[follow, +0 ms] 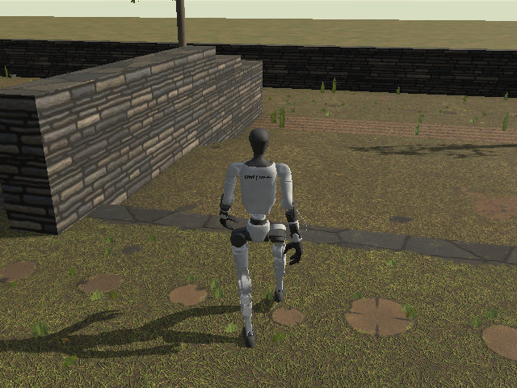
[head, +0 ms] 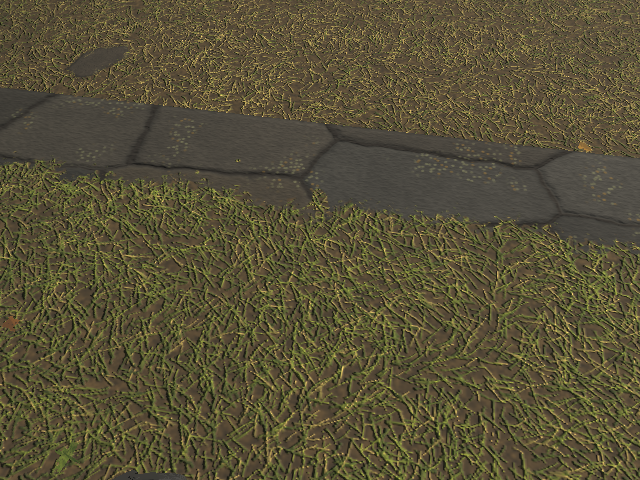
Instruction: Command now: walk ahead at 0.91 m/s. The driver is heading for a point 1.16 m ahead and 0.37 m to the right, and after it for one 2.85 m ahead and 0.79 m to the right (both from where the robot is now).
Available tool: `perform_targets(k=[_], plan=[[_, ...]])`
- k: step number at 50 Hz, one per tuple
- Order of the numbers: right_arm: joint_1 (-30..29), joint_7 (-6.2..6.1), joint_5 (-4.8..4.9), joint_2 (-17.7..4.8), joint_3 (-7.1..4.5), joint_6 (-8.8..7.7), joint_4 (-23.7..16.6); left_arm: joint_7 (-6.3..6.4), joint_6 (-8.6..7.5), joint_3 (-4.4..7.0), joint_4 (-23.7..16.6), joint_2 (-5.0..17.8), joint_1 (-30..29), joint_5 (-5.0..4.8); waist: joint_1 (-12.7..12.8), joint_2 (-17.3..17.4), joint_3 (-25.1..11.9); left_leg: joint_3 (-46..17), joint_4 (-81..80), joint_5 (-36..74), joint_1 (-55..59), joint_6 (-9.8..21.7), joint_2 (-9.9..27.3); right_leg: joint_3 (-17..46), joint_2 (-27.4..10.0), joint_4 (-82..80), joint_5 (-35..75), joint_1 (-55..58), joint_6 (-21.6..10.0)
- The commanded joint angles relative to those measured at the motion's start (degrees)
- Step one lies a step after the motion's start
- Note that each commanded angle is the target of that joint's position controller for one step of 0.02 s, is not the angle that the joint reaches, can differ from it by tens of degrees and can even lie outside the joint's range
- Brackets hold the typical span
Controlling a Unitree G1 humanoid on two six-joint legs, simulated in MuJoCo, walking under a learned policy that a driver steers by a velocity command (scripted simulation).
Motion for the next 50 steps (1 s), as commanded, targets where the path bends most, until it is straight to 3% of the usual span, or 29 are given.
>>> perform_targets(k=[1,4,5,6,7,8,9,10,11,12,14,16,19,23,25,27,29,30,31,32,34,37,42,45,46,47,48,49,50], plan=[[-0.9,-0.85,0.28,-7.9,-0.61,-1.41,-3.0,-0.09,-0.74,-0.72,-4.3,1.3,-6.9,-0.54,2.1,2.0,9.9,-3.5,-8.2,42.1,-11.5,2.8,14.1,-4.2,4.4,-11.0,6.2,12.7,-1.4],[1.1,-2.27,-0.8,-10.5,-0.64,-0.27,-1.9,1.23,-1.83,0.0,-2.2,4.0,-0.2,0.52,4.7,5.8,2.2,-2.9,8.2,73.1,0.6,-0.2,15.0,-6.4,12.2,-15.3,0.3,21.6,-2.9],[0.2,-2.89,-1.33,-11.6,-0.93,0.42,-1.7,1.89,-2.28,0.78,0.9,6.0,9.5,0.62,9.0,7.4,-2.8,-3.1,19.9,74.8,0.1,-1.0,15.1,-4.7,13.2,-16.2,-0.1,31.2,-3.5],[-2.5,-3.23,-0.76,-12.5,-1.18,0.86,-2.1,2.62,-2.77,1.38,4.3,7.3,19.8,1.0,14.1,8.4,-7.0,-1.9,33.6,69.0,-2.7,-1.4,13.8,-2.5,10.4,-21.6,7.1,41.2,-4.6],[-6.8,-2.39,-0.96,-10.7,-0.24,1.77,-4.1,3.26,-2.41,3.82,3.2,14.5,25.1,-3.09,18.1,5.3,-18.8,-4.5,55.1,45.9,-16.3,-2.8,10.6,11.0,-3.3,-12.7,23.0,61.1,-7.4],[5.6,-1.07,-0.93,0.0,2.04,1.09,-2.4,2.32,-2.9,2.83,4.2,14.9,26.4,-0.17,10.0,-14.6,-31.5,-12.2,80.5,-18.4,-36.6,-6.2,-1.1,33.4,-18.8,-7.5,52.8,82.9,-19.4],[7.4,-0.39,1.61,-4.7,1.19,0.07,-1.0,1.65,-2.62,3.15,5.7,12.4,26.0,-0.03,11.7,-6.5,-36.6,-21.5,85.3,-17.4,-40.3,-4.8,-0.3,38.6,-18.6,-14.1,42.0,80.8,-23.0],[-1.3,-0.66,3.23,-7.7,0.39,0.12,-4.2,1.69,-2.44,3.0,3.9,10.3,18.2,-0.87,9.9,-3.2,-24.8,-17.7,81.2,-14.4,-43.1,-5.0,4.3,29.8,-15.6,-18.4,31.8,69.7,-20.2],[-8.2,-1.17,2.6,-8.1,0.29,0.47,-6.4,1.6,-2.75,2.16,3.3,7.6,10.7,-1.72,6.9,4.2,-12.5,-12.7,75.7,-10.6,-43.4,-5.3,7.4,22.7,-12.3,-23.5,26.4,54.5,-16.3],[-11.7,-1.93,1.92,-8.9,-0.6,1.37,-6.7,1.61,-3.33,0.89,2.8,4.6,7.3,-1.83,5.0,6.4,-7.1,-10.9,72.4,-8.7,-41.2,-5.6,9.0,18.4,-10.0,-26.9,25.3,44.4,-14.2],[-9.0,-2.05,0.89,-5.0,-0.46,3.14,-6.5,1.17,-3.45,0.21,4.5,3.5,7.0,-0.99,1.7,3.4,-3.4,-9.7,65.9,-5.2,-32.7,-5.8,10.8,11.9,-6.4,-30.8,26.9,31.3,-11.9],[-8.1,-2.46,0.87,-2.3,-0.06,3.82,-6.7,1.47,-3.52,0.17,6.2,4.6,7.1,-0.26,-0.1,0.0,-2.6,-8.4,57.0,-1.1,-29.8,-6.4,11.2,6.4,-3.5,-31.9,32.1,26.0,-11.0],[-14.6,-3.07,0.18,-3.5,0.1,3.91,-8.6,2.93,-2.52,0.8,7.1,7.8,7.2,-0.46,0.8,-2.6,-5.1,-6.2,40.3,9.3,-28.6,-7.0,10.6,1.3,-0.4,-30.5,33.2,28.5,-8.8],[-22.1,-2.78,0.35,-5.8,-0.19,4.44,-9.8,3.54,-0.89,1.07,9.3,9.3,10.7,-1.25,4.1,-3.0,-6.2,-6.6,30.1,16.9,-27.9,-6.7,10.1,3.0,-2.3,-29.1,21.7,34.0,-7.8],[-24.3,-2.62,0.0,-7.2,-0.58,4.52,-10.3,3.57,-0.3,1.04,10.1,9.0,10.3,-1.39,4.2,-3.4,-4.8,-6.8,26.6,15.1,-27.4,-5.5,9.9,4.8,-3.4,-27.2,14.9,34.4,-7.3],[-24.5,-2.97,-0.91,-9.0,-1.46,4.17,-10.2,3.59,0.31,1.13,10.0,9.2,9.9,-2.75,3.2,-2.5,-3.2,-5.7,18.7,18.6,-23.3,-3.9,8.3,8.0,-1.2,-22.6,5.2,32.8,-5.2],[-22.2,-4.23,-1.37,-15.7,-3.36,4.27,-10.2,3.75,0.23,1.27,9.0,7.9,14.8,-1.96,5.9,6.3,-5.9,-11.8,20.5,45.5,-11.4,0.5,17.3,7.5,5.8,-13.2,-14.1,24.2,-0.9],[-18.7,-4.73,-0.71,-15.9,-3.92,5.21,-9.7,4.1,0.42,0.7,8.2,5.4,15.8,-2.24,4.1,13.6,-9.6,-18.1,19.1,46.9,-3.9,7.1,24.7,2.4,10.5,-3.1,-29.6,15.1,2.2],[-15.5,-4.87,-0.74,-14.3,-3.69,5.61,-9.8,4.39,1.0,1.09,6.2,7.0,12.1,-2.95,0.2,16.9,-11.8,-26.0,14.7,44.3,-2.3,12.1,31.3,1.3,12.0,11.4,-44.4,8.7,4.4],[-16.5,-5.13,-1.19,-12.8,-3.11,5.54,-10.9,4.41,2.1,2.36,5.1,9.9,10.3,-3.42,0.5,12.6,-13.0,-26.5,12.8,37.1,-4.9,12.7,32.3,4.6,9.1,22.5,-45.1,7.1,5.2],[-26.0,-5.74,-0.58,-11.1,-2.67,5.55,-13.6,5.04,5.13,3.51,4.8,9.6,11.6,-3.55,4.6,7.9,-9.0,-18.3,9.6,21.0,-15.1,8.8,28.5,6.6,4.4,26.0,-37.4,8.9,6.9],[-30.6,-6.02,-1.0,-11.4,-2.94,6.28,-13.4,5.55,7.42,3.69,2.7,6.9,11.7,-2.87,6.2,10.1,-5.0,-7.6,6.6,14.8,-24.7,5.9,24.1,2.3,3.9,19.3,-30.8,14.9,8.1],[-30.7,-6.09,-0.37,-14.1,-4.02,6.51,-12.7,3.54,7.49,4.15,-1.3,7.3,9.5,-2.92,4.8,10.4,-8.6,-1.4,8.8,17.3,-20.7,4.9,26.7,-0.7,3.3,2.4,-25.7,23.0,5.8],[-31.3,-5.44,0.8,-14.2,-4.25,7.23,-12.2,2.87,8.04,5.42,-1.4,8.2,13.5,-2.68,6.8,8.8,-8.6,1.4,14.3,9.5,-21.3,1.1,26.5,-3.5,5.6,-8.2,-21.1,30.1,2.4],[-29.7,-5.08,1.17,-12.4,-4.05,7.75,-11.3,3.16,8.05,6.41,-0.7,9.6,15.8,-2.28,7.5,5.0,-7.2,3.7,20.9,2.1,-24.9,-2.1,23.7,-0.9,6.5,-13.5,-18.6,33.7,-0.1],[-28.4,-4.54,0.35,-9.9,-3.67,8.38,-11.3,4.17,7.83,7.98,-1.5,15.2,17.4,-1.8,6.9,-9.2,-2.5,9.4,36.6,-8.1,-36.6,-7.6,17.0,15.4,-2.8,-23.9,-6.8,37.0,-5.1],[-34.8,-4.83,-0.98,-8.6,-3.28,7.95,-16.4,4.27,6.65,8.67,-3.5,21.7,17.8,-0.14,6.7,-19.0,-1.0,2.2,51.3,-21.2,-52.5,-10.6,7.3,38.8,-13.1,-29.2,-1.6,38.3,-15.1],[-39.2,-4.8,-1.06,-9.5,-3.61,7.37,-17.6,3.96,4.79,8.33,-3.5,19.5,17.5,0.81,7.9,-11.1,-3.7,-7.1,58.7,-19.6,-54.5,-8.7,7.2,37.9,-12.8,-30.1,-7.2,38.6,-15.7],[-37.7,-4.77,-0.12,-10.4,-3.98,6.95,-17.4,4.1,3.42,8.18,-4.6,18.8,14.4,-0.05,5.6,-8.6,-3.9,-9.6,58.9,-13.2,-54.8,-7.0,7.5,33.7,-9.9,-29.7,-9.7,39.0,-12.2]])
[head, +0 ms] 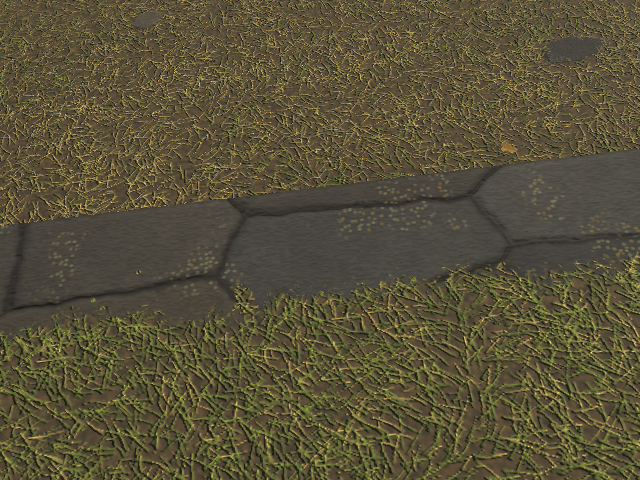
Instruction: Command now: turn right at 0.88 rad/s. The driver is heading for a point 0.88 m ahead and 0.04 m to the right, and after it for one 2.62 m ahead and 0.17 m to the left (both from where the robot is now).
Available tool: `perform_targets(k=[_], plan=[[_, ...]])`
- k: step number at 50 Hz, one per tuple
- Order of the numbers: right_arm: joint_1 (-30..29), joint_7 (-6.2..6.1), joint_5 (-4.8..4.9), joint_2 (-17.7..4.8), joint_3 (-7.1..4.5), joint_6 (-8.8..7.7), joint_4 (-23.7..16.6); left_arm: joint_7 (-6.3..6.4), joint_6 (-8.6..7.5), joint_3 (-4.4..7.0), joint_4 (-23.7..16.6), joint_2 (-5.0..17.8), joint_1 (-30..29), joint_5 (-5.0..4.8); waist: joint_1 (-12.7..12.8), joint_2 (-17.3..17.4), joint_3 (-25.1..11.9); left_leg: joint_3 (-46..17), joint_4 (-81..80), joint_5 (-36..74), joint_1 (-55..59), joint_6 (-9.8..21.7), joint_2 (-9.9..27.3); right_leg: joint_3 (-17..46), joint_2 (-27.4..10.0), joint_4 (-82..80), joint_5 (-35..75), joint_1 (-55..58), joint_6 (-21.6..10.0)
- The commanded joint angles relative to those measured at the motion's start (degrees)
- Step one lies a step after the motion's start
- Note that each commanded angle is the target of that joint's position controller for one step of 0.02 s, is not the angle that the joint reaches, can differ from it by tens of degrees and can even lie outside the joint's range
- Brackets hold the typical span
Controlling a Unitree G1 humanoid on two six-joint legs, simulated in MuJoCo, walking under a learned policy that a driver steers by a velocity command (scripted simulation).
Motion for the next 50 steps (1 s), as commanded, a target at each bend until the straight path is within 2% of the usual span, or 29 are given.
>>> perform_targets(k=[1,2,4,7,10,15,19,20,22,23,24,25,26,27,29,30,31,33,35,38,41,43,44,45,46,47,48,49,50], plan=[[-4.2,-0.4,0.0,-5.8,-1.68,-1.78,-5.6,0.86,-3.16,3.43,-5.4,13.4,-1.0,-0.88,-1.9,-8.4,-5.8,-9.4,13.8,1.6,-17.5,2.0,-3.8,26.9,-14.5,-20.4,13.7,15.2,-10.4],[-2.8,-0.77,-0.57,-6.9,-2.12,-1.94,-4.8,1.27,-2.77,2.79,-6.4,11.4,-3.6,-2.04,-2.7,-7.9,-6.5,-9.8,12.5,4.8,-16.2,1.9,-3.6,24.6,-13.4,-19.2,14.3,14.4,-8.4],[-1.8,-0.22,-0.6,-5.6,-2.12,-2.31,-4.9,2.2,-1.98,1.92,-7.2,8.9,-3.1,-2.01,-3.0,-8.3,-9.1,-9.4,12.4,8.9,-11.9,1.4,-5.4,22.5,-10.8,-18.1,17.0,12.9,-7.6],[-2.7,0.32,-0.03,-3.6,-1.41,-2.75,-5.9,3.14,-1.44,2.01,-8.1,9.3,-0.6,-2.0,-2.0,-8.4,-9.1,-10.2,5.2,11.3,-11.7,0.5,-7.8,23.9,-9.1,-17.2,16.9,14.8,-7.8],[-2.3,0.82,0.14,-3.8,-1.01,-2.8,-6.0,3.6,-0.97,2.09,-9.5,9.8,-0.7,-1.85,-1.4,-10.1,-9.1,-10.4,-2.4,12.5,-9.8,-0.5,-8.1,25.2,-8.9,-16.7,13.4,15.8,-7.7],[-1.6,1.91,0.36,-4.6,-0.63,-2.86,-6.3,3.07,-0.42,1.23,-10.9,9.2,-1.0,-0.61,0.4,-11.1,-8.3,-9.2,-7.0,9.4,-2.3,-0.6,-7.1,27.8,-9.4,-15.1,17.7,12.5,-9.1],[0.6,2.68,0.48,-5.3,-0.42,-3.51,-6.6,2.41,-0.09,0.4,-11.9,8.9,-2.5,-0.53,0.3,-10.4,-8.6,-7.9,-12.5,6.1,3.7,0.7,-6.7,29.8,-9.4,-12.6,27.3,12.9,-9.7],[2.5,3.17,0.62,-5.1,-0.22,-3.84,-6.3,2.22,-0.15,0.04,-11.8,8.3,-2.1,-1.05,-0.2,-9.5,-10.8,-7.1,-16.2,7.2,7.5,1.4,-6.7,29.8,-8.3,-13.9,14.9,12.4,-9.2],[6.7,4.16,1.06,-3.6,-0.1,-4.63,-4.4,1.7,-0.39,-0.67,-10.5,7.3,-0.6,-1.44,-2.1,-8.8,-8.2,-3.0,-25.0,10.6,18.4,3.4,-8.0,29.2,-4.3,-16.4,-19.4,3.8,-7.2],[10.6,4.07,0.95,-4.8,-0.48,-5.08,-3.2,1.49,-1.0,-1.17,-10.3,6.1,-0.7,-1.14,-3.8,-7.2,-5.9,-6.5,-26.5,5.5,24.3,5.3,-4.8,27.8,-2.3,-12.8,-26.1,-3.6,-5.5],[18.4,3.8,0.48,-7.4,-0.95,-5.73,-1.7,1.36,-1.88,-2.18,-10.8,2.6,-2.3,-1.18,-6.5,-0.2,-5.2,-19.1,-32.6,-6.1,30.3,8.9,5.3,20.2,2.8,4.2,-24.1,-12.5,-2.3],[22.9,4.26,-0.72,-14.2,-2.5,-6.57,-0.2,1.2,-3.47,-1.93,-14.2,2.9,-5.3,-3.39,-6.3,10.7,0.2,-42.9,-43.1,-25.5,32.2,17.0,15.1,11.8,8.6,14.8,-17.6,-27.9,-0.9],[19.4,4.07,-0.87,-13.4,-2.69,-7.54,-1.2,1.19,-5.04,-1.18,-15.1,6.6,-9.3,-4.08,-5.9,9.1,6.3,-48.2,-45.6,-28.8,28.8,19.5,18.6,13.8,3.4,21.2,-11.4,-35.2,-0.6],[16.6,3.5,-0.11,-10.3,-1.89,-7.89,-2.4,0.81,-5.97,-0.84,-14.4,8.0,-8.9,-3.56,-4.8,6.6,6.5,-42.8,-44.7,-23.0,29.1,17.7,16.5,13.4,1.0,23.1,-4.5,-36.2,-0.3],[15.5,3.54,0.83,-7.7,-0.86,-7.73,-3.5,0.16,-6.69,-0.77,-13.0,6.6,-6.9,-1.37,-3.7,4.8,2.4,-32.8,-44.6,-14.0,29.0,14.1,11.3,8.3,-2.1,23.3,3.2,-32.4,1.1],[16.7,3.58,0.91,-7.1,-0.45,-7.73,-3.2,-0.06,-6.86,-0.82,-12.9,5.5,-7.3,-1.16,-4.0,5.1,1.6,-29.2,-45.3,-10.6,27.5,13.4,9.5,6.6,-2.8,23.7,6.7,-30.4,1.8],[18.3,4.51,-1.78,-7.9,-0.74,-6.53,-2.0,-2.67,-4.89,-1.56,-12.4,4.6,-8.1,4.88,-4.2,1.2,2.0,-24.1,-47.5,-8.3,21.3,12.5,5.5,3.1,-1.6,24.5,9.2,-25.0,2.3],[19.7,5.15,-1.08,-7.4,-0.95,-6.04,-2.0,-4.3,-3.55,-1.86,-12.8,2.9,-7.8,3.15,-4.1,5.5,2.6,-19.2,-48.9,-3.1,19.5,12.4,3.7,0.8,-2.3,22.5,11.3,-23.1,3.0],[22.3,5.47,-0.61,-6.3,-0.68,-6.05,-1.7,-4.53,-3.17,-2.0,-13.2,3.1,-10.0,1.81,-5.4,6.4,3.2,-17.2,-49.8,0.9,21.2,12.4,3.9,-0.3,-3.2,17.0,13.2,-22.7,3.6],[26.1,5.07,-0.63,-7.2,-0.76,-6.2,-1.1,-4.55,-3.39,-2.39,-14.4,3.0,-15.4,1.37,-8.2,6.2,3.8,-15.1,-50.1,6.3,26.0,12.5,5.3,-2.3,-3.3,6.8,13.7,-20.7,3.4],[28.2,4.43,-0.97,-7.9,-0.62,-6.25,0.0,-4.53,-3.68,-2.51,-15.5,3.4,-18.4,1.21,-8.9,6.6,5.3,-13.6,-49.6,13.1,30.2,12.6,7.7,-3.5,-2.8,-0.6,10.0,-17.1,1.4],[28.2,4.11,-0.99,-8.7,-0.57,-5.98,1.0,-3.9,-3.84,-2.41,-15.4,3.9,-16.2,1.59,-6.7,7.8,4.8,-11.0,-45.0,30.2,30.8,12.1,8.8,-5.5,-0.3,-4.8,3.9,-9.6,-0.8],[28.1,3.98,-0.93,-9.5,-0.6,-5.94,1.5,-3.12,-4.0,-1.89,-14.1,4.8,-11.4,1.62,-3.9,8.0,2.0,-9.2,-38.3,47.8,30.2,11.7,8.9,-6.5,2.2,-5.8,1.8,-1.5,-2.1],[26.6,3.86,-0.7,-10.3,-0.64,-5.8,1.7,-2.17,-4.47,-1.08,-10.6,6.1,-0.2,1.59,2.3,6.0,-3.9,-5.4,-25.1,61.1,26.7,10.8,7.1,-6.8,4.2,-7.9,3.5,12.9,-3.6],[24.4,3.79,-0.71,-9.7,-0.33,-5.96,0.3,-1.17,-5.1,0.17,-6.6,9.3,13.1,2.34,8.7,2.6,-12.2,-3.4,-8.0,53.0,14.1,9.8,4.1,-1.4,-0.4,-6.7,0.0,32.5,-5.0],[24.9,4.47,0.66,-1.4,1.82,-6.53,-4.1,-0.46,-5.52,2.02,-5.6,17.6,20.6,3.62,9.5,-16.1,-21.8,-1.8,15.6,17.7,-7.3,7.6,-4.1,27.3,-19.2,-13.3,-30.0,49.9,-9.0],[20.8,4.55,0.19,-4.3,1.04,-7.3,-4.9,-0.82,-5.89,1.38,-5.5,15.7,20.3,2.27,9.4,-15.1,-22.5,-10.4,23.3,0.1,-14.1,9.8,-8.1,47.6,-22.6,-24.8,-40.2,45.1,-9.0],[15.8,4.59,0.28,-5.6,0.4,-6.95,-5.9,-0.71,-5.75,0.32,-4.6,12.1,13.3,2.78,5.8,-9.6,-9.6,-10.3,26.7,5.9,-19.7,10.5,-4.5,37.3,-21.0,-22.9,-31.1,36.7,-6.9],[16.1,5.19,0.09,-4.7,0.97,-6.99,-5.6,-0.87,-6.06,-0.36,-4.9,9.1,10.2,2.41,3.6,-5.5,-5.9,-9.6,23.4,10.7,-16.9,10.4,-1.8,28.8,-19.1,-23.7,-22.9,28.5,-6.1]])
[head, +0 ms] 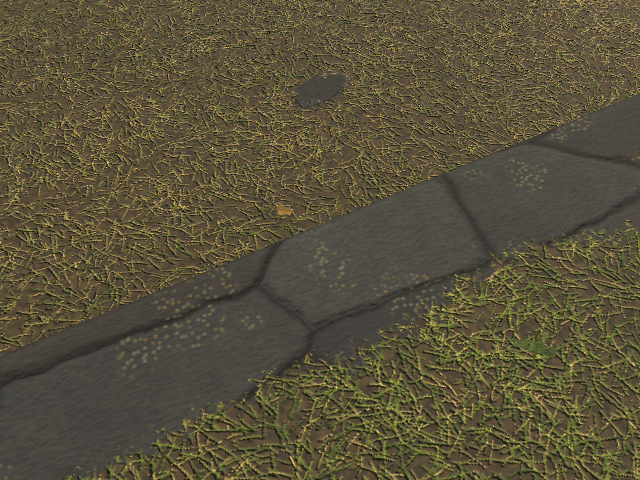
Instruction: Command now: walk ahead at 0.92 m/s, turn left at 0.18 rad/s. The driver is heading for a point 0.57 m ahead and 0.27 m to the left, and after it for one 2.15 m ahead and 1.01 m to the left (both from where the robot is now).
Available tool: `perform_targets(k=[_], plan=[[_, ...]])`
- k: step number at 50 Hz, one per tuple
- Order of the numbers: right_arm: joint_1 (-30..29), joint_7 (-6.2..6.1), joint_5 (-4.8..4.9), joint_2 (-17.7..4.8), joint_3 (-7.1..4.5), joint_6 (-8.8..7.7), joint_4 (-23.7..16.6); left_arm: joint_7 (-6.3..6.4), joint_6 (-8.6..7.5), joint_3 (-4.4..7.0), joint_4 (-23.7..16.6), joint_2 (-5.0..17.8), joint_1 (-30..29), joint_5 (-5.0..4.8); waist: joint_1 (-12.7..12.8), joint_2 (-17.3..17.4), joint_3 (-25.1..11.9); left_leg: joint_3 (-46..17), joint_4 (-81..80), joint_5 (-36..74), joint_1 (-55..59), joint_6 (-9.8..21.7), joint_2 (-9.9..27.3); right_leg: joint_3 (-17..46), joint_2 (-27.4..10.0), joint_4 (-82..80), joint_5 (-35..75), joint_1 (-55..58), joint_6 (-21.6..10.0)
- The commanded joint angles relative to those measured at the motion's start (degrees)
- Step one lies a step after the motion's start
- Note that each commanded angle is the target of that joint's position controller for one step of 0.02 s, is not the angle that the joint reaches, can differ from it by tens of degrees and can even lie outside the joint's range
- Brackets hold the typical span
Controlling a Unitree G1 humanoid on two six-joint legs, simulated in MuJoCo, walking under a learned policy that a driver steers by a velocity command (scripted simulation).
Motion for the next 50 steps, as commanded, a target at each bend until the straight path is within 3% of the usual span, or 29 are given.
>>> perform_targets(k=[1,3,5,12,15,17,19,20,21,22,24,27,30,32,33,34,35,36,37,38,39,40,41,42,43,44,46,48,50], plan=[[-7.4,1.07,-0.25,-5.4,-0.84,-1.3,-7.4,0.76,-0.68,2.59,2.4,7.3,12.5,-0.37,6.0,-3.9,-1.9,-1.6,11.2,7.5,-30.2,1.9,3.3,26.6,-17.3,-23.6,-21.3,24.2,-5.0],[-5.5,2.1,-1.49,-3.5,-0.42,0.84,-6.3,0.97,-1.66,1.62,3.5,4.9,11.2,-1.37,3.1,-7.0,1.8,-1.4,9.5,9.3,-27.3,0.1,4.8,18.3,-14.9,-27.6,-15.6,16.3,-3.3],[-8.5,2.74,-1.23,-3.0,-0.37,2.07,-7.0,0.79,-2.78,1.48,5.3,4.2,12.3,-2.09,2.4,-5.3,5.4,-1.2,9.3,13.7,-31.3,-0.5,4.6,11.3,-13.7,-30.1,-7.0,15.3,-2.3],[-24.3,4.45,-0.92,-2.2,1.19,1.65,-13.0,1.33,-4.5,0.88,9.5,3.8,16.0,-2.51,3.1,-1.3,9.9,10.8,-14.2,29.5,-27.4,2.2,2.0,-9.2,-10.0,-33.6,31.3,17.5,1.3],[-22.0,4.15,-0.4,-3.2,1.36,1.9,-13.0,2.99,-4.15,1.51,10.0,8.8,17.3,-2.46,1.0,-5.1,4.5,16.6,-19.1,27.2,-19.0,5.2,-4.5,-11.8,-11.5,-23.0,72.9,27.7,3.6],[-10.6,3.08,-0.56,-7.0,0.13,2.27,-10.3,4.39,-1.75,2.54,9.7,11.8,15.4,-1.33,-5.6,-7.6,-2.1,16.8,-20.0,19.8,-8.0,7.2,-8.1,-10.8,-13.8,-6.0,85.4,31.6,3.6],[11.5,1.2,-0.6,-13.0,-3.25,2.37,-3.8,4.05,0.13,3.17,7.5,13.0,9.1,-0.56,-15.6,-4.4,-10.7,8.8,-25.6,12.8,16.6,11.1,-8.1,-9.4,-11.5,30.5,66.7,19.6,1.8],[6.2,0.03,0.8,-15.3,-4.47,3.19,-3.8,2.41,-0.91,1.21,5.3,4.8,5.6,-0.33,-9.6,11.3,-4.9,-4.3,-26.3,14.6,21.9,12.2,-1.0,-6.9,0.7,51.5,-1.3,-0.7,2.2],[2.1,0.22,-1.22,-21.2,-5.52,3.72,-6.6,2.09,-2.06,0.18,-1.2,2.7,11.5,-2.29,-1.6,15.2,-14.7,-35.2,-33.8,13.5,37.9,25.8,10.1,5.3,4.6,66.4,-14.6,-21.8,5.0],[1.1,-0.41,-0.82,-18.7,-5.67,3.75,-8.3,2.25,-3.59,-0.46,-2.0,5.2,7.3,-1.54,-4.4,2.9,-15.2,-43.9,-44.4,2.3,36.7,25.6,12.9,11.2,1.5,63.0,-10.1,-27.3,3.7],[-1.4,-1.32,-1.0,-12.1,-4.04,2.92,-6.7,2.06,-4.22,-0.69,-2.2,5.6,4.0,-0.86,1.3,-7.2,-1.6,-35.3,-48.7,2.1,17.1,19.0,9.3,11.5,-4.0,48.7,-6.7,-23.0,3.1],[-4.3,-1.65,-0.24,-10.3,-2.66,0.48,-7.8,1.76,-0.09,-1.41,-2.0,5.0,4.6,1.24,6.2,-7.4,4.4,-23.7,-49.4,15.4,-1.6,16.3,2.6,9.7,-7.1,38.0,-8.4,-14.4,6.2],[-4.4,-1.54,0.27,-12.3,-3.05,-0.17,-8.2,1.24,0.36,-2.5,-6.2,2.8,-3.1,0.09,5.1,-4.7,6.3,-14.0,-46.2,47.3,-10.5,12.7,-3.3,4.3,-5.4,20.7,3.2,-6.9,7.7],[-1.8,-1.27,1.23,-12.2,-3.42,0.82,-7.3,1.12,0.29,-3.08,-7.2,1.6,-5.3,-0.87,2.3,-0.7,1.8,-10.7,-40.9,54.0,-8.7,7.4,-7.3,2.0,-1.2,9.9,15.2,-0.9,5.8],[4.4,2.97,-5.69,-6.6,-1.47,-3.5,-5.8,-0.77,0.33,-6.18,-8.9,-6.8,-3.3,-0.92,2.7,7.6,-8.3,-6.0,-40.6,40.4,-16.9,3.6,-14.1,5.1,2.3,0.4,12.0,19.4,8.2],[2.6,5.02,-6.25,-11.0,-3.33,-4.9,-7.0,-1.22,1.3,-5.0,-7.5,-2.1,0.0,-2.24,4.2,4.3,-3.0,-10.2,-43.4,42.9,-23.7,4.9,-12.8,1.1,6.8,2.5,18.3,29.3,9.0],[-4.0,6.22,-5.18,-13.9,-4.17,-5.63,-10.2,-1.19,1.26,-2.89,-5.8,3.9,2.4,-2.49,7.3,-0.5,-0.2,-11.6,-40.7,41.5,-24.8,3.9,-13.2,2.0,7.8,-3.5,20.0,31.8,8.5],[-6.5,6.86,-4.59,-15.0,-4.52,-5.86,-11.8,-0.83,1.01,-1.0,-4.0,8.8,7.6,-2.97,10.5,0.3,-2.0,-15.3,-35.5,46.5,-21.9,2.4,-11.1,4.6,5.4,-5.5,22.4,35.1,5.2],[-8.1,7.14,-3.83,-12.2,-3.45,-6.28,-12.9,0.18,0.29,0.44,-1.1,13.2,18.0,-3.02,14.8,-1.0,-5.1,-17.9,-24.3,49.8,-19.0,-1.6,-10.2,8.9,-2.0,-5.6,28.4,39.0,-1.4],[-5.3,6.43,-1.85,-3.3,-0.9,-6.13,-14.7,0.86,-0.91,0.57,3.0,14.4,33.8,-1.83,16.2,-9.7,-21.6,-13.1,-3.8,24.2,-14.6,-4.8,-13.0,19.2,-17.9,2.4,64.8,50.6,-13.8],[10.8,5.21,-2.13,2.5,0.29,-6.48,-12.9,-0.18,-1.65,-0.37,2.3,13.9,36.0,1.11,8.4,-20.4,-33.7,-8.4,17.9,-21.6,-23.7,-8.0,-19.7,38.4,-33.8,-0.2,91.5,62.0,-30.6],[7.6,5.25,-2.96,-4.5,-1.15,-5.21,-13.3,-0.51,-1.45,0.87,2.7,14.3,29.8,1.66,7.4,-14.5,-22.4,-5.4,28.4,-19.4,-33.9,-10.3,-13.3,45.5,-33.5,-5.2,76.9,52.7,-28.8],[-1.1,3.72,-1.86,-9.1,-1.73,-3.76,-14.9,-0.23,-1.88,1.08,-0.3,11.5,17.4,-1.09,6.8,-8.6,-12.1,-1.7,27.2,-16.0,-35.5,-10.0,-8.4,33.0,-28.0,-7.6,63.3,37.9,-21.0],[-3.4,1.8,-2.79,-9.3,-1.24,-3.03,-15.1,0.17,-1.92,-0.65,-1.9,5.7,7.3,-2.47,4.1,-4.4,-11.7,-1.1,19.1,-12.0,-31.0,-9.4,-3.9,24.6,-23.7,-11.3,54.2,28.5,-16.0],[-4.6,0.64,-4.53,-6.7,0.02,-2.93,-15.4,1.21,-2.06,-1.69,-1.5,2.4,4.6,-2.6,2.2,-5.8,-10.3,-1.7,11.2,-10.7,-26.0,-10.3,0.4,20.6,-20.0,-15.1,51.2,21.4,-14.1],[-7.0,0.43,-5.63,-4.1,1.28,-2.55,-16.8,2.12,-2.03,-1.47,-0.2,2.8,5.3,-2.51,1.0,-7.1,-9.2,0.0,7.4,-12.2,-19.6,-11.2,2.2,18.1,-17.7,-18.9,48.0,15.0,-12.6],[-7.7,2.97,-4.06,-2.0,2.8,-1.97,-17.0,4.03,-3.34,0.92,-0.6,8.5,3.9,-2.03,1.1,-4.8,-9.0,4.0,0.6,-6.0,-11.3,-11.3,1.7,10.8,-13.0,-21.8,45.1,7.5,-11.0],[-7.4,5.07,-2.32,-3.3,3.2,-1.16,-16.3,4.08,-4.11,3.0,-1.2,13.4,1.3,-1.47,1.0,-4.1,-6.5,6.3,-10.7,2.1,-5.1,-11.1,0.9,5.5,-10.1,-22.6,37.7,1.9,-8.4],[-8.0,5.96,-1.64,-5.3,2.98,-0.73,-16.2,3.0,-4.27,2.51,-2.5,12.4,-2.2,-1.14,-0.6,-4.0,-5.0,3.5,-17.7,14.0,-2.5,-9.2,2.0,7.7,-12.5,-19.9,32.2,-0.1,-6.9]])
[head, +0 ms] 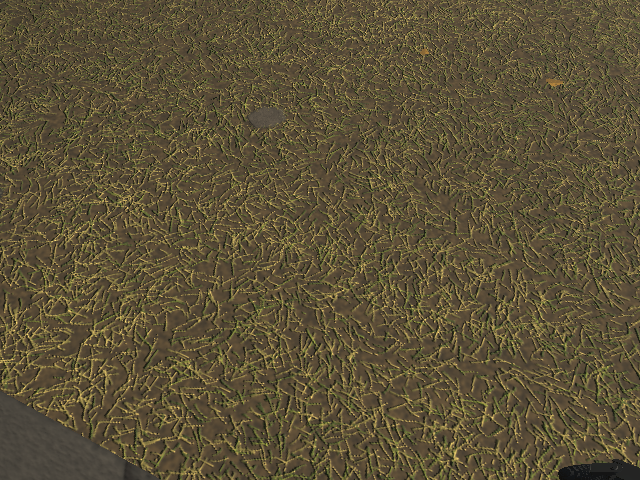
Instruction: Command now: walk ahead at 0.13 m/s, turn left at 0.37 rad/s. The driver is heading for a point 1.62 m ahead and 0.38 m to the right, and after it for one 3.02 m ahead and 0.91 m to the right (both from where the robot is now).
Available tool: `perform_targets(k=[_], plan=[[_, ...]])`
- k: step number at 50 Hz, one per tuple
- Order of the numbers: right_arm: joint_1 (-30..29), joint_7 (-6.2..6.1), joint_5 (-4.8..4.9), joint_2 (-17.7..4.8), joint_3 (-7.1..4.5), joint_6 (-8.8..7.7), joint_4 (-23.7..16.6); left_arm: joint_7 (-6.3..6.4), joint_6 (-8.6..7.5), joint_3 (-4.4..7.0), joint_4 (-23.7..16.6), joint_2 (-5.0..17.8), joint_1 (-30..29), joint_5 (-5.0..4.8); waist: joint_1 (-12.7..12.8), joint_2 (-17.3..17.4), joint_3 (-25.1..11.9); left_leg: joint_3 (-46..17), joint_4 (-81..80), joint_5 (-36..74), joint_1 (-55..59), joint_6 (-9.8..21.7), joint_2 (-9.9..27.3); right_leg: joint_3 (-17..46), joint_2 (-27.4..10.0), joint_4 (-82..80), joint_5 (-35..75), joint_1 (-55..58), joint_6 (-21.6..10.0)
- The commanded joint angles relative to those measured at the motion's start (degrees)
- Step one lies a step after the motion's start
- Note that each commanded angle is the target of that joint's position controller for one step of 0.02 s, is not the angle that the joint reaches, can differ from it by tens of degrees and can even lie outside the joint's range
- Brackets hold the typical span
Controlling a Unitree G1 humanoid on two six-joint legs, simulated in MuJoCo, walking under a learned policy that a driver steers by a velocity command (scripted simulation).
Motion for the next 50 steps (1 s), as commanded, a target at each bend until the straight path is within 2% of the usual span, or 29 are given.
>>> perform_targets(k=[1,2,3,4,5,6,7,8,10,11,12,15,18,21,31,50], plan=[[12.3,1.58,1.68,-2.2,0.15,0.26,0.8,-1.06,-2.31,1.3,-9.5,7.1,-18.7,-0.17,-11.4,-3.5,-4.7,-1.2,-12.6,16.7,21.3,2.5,0.4,6.9,-11.4,0.4,23.0,-11.9,-9.5],[14.1,1.69,2.24,-4.2,-0.94,-0.66,1.5,-2.16,-2.08,0.0,-9.9,4.7,-20.3,-0.56,-12.5,-2.3,-5.9,-0.5,-16.8,20.0,27.5,3.8,-1.4,6.4,-10.1,4.5,20.7,-14.0,-7.5],[13.6,1.27,2.93,-6.5,-2.06,-1.67,1.0,-3.17,-2.09,-1.5,-8.1,1.0,-15.5,-1.05,-11.5,-0.8,-7.0,-0.8,-20.2,31.1,32.4,7.0,-1.1,5.0,-7.8,7.5,17.6,-14.9,-4.4],[11.5,0.29,3.79,-11.1,-3.41,-2.38,-1.7,-3.85,-1.95,-1.85,-5.7,-0.6,-4.8,-1.38,-7.1,3.5,-10.7,-7.6,-20.3,61.5,37.7,15.4,6.8,0.6,-3.8,11.6,6.6,-13.5,1.0],[5.1,0.21,3.92,-14.4,-4.14,-2.22,-5.5,-2.79,-2.4,-1.45,-4.4,0.4,6.0,-1.28,-1.3,9.3,-15.4,-20.9,-22.5,67.7,36.5,28.2,18.7,-0.1,-1.7,15.2,-14.4,-12.0,3.5],[4.5,-0.16,2.22,-12.1,-4.48,-1.69,-5.5,-1.78,-2.05,-0.28,-4.4,5.0,1.8,-1.55,-4.1,5.2,-11.2,-21.3,-22.1,55.2,30.7,27.1,17.1,0.8,-1.2,18.3,-17.8,-11.6,4.6],[3.5,-0.69,2.22,-11.3,-4.43,-1.3,-5.1,-1.52,-1.05,-0.28,-5.7,5.5,-2.4,-1.4,-4.1,4.2,-10.3,-17.5,-22.5,40.5,26.1,22.1,13.0,0.5,-1.7,17.6,-15.5,-9.8,4.1],[0.3,-0.86,2.62,-9.5,-3.85,-0.32,-6.5,-1.45,-0.13,-0.88,-6.7,3.9,-3.2,-1.19,-2.7,3.1,-9.2,-15.0,-22.9,25.6,20.5,17.8,9.4,0.4,-2.2,14.9,-12.0,-6.0,3.5],[-4.0,-0.34,2.98,-6.1,-2.46,0.78,-7.7,-2.22,0.29,-2.25,-8.0,2.1,-4.0,-1.96,-0.9,1.6,-5.5,-11.8,-23.5,8.0,11.0,12.1,4.7,1.6,-2.9,10.8,-6.3,-1.0,1.6],[-1.7,-0.56,2.57,-5.5,-2.38,0.83,-8.3,-2.94,0.18,-2.14,-9.1,3.5,-6.1,-2.55,-3.1,-0.3,-4.7,-8.8,-23.3,2.3,10.3,9.6,1.6,3.1,-3.4,9.0,-7.1,-1.2,-1.3],[-0.1,-0.75,2.14,-6.0,-2.55,0.7,-8.0,-3.72,0.05,-2.11,-9.8,3.9,-8.1,-2.52,-4.4,-0.1,-4.1,-6.7,-22.2,1.3,11.6,8.2,-0.3,3.8,-3.8,8.3,-6.5,-2.3,-2.9],[0.6,-1.41,2.3,-6.3,-2.86,0.33,-8.1,-5.04,-0.22,-1.9,-11.3,3.9,-11.3,-1.89,-5.4,0.3,-6.0,-4.6,-19.6,10.6,14.5,7.3,-1.5,2.7,-3.4,10.0,-1.7,-1.3,-1.9],[0.7,-1.6,2.83,-6.3,-2.66,0.3,-8.1,-5.06,-0.23,-1.64,-12.1,4.1,-10.9,-1.73,-5.0,0.8,-6.4,-5.0,-18.7,16.1,13.8,7.6,-1.2,2.2,-3.2,12.1,0.9,0.4,-1.3],[1.8,-1.66,3.01,-6.0,-2.39,0.55,-7.5,-5.29,-0.15,-1.72,-12.5,3.3,-10.5,-1.67,-5.1,0.2,-5.8,-5.0,-18.8,15.7,13.2,7.1,-1.2,2.2,-3.2,12.7,0.8,1.0,-1.0],[2.4,-2.21,3.09,-6.5,-1.96,1.44,-6.3,-5.85,-0.43,-0.74,-13.6,3.8,-12.2,-1.46,-5.4,-0.9,-5.2,-3.9,-19.1,16.2,15.1,6.1,-1.7,2.3,-3.0,13.2,0.2,0.6,-0.2],[2.5,-2.52,2.96,-6.2,-1.45,1.94,-5.4,-5.7,0.01,-0.26,-13.2,3.9,-10.7,-1.57,-5.6,-1.0,-3.6,-2.4,-20.4,15.0,17.6,5.7,-2.1,2.9,-2.5,11.6,-2.6,-0.5,-0.2]])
